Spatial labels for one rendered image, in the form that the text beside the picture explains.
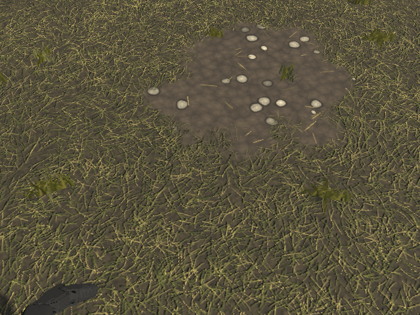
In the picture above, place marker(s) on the robot left hand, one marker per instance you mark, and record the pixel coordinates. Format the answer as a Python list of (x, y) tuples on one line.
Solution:
[(60, 297)]

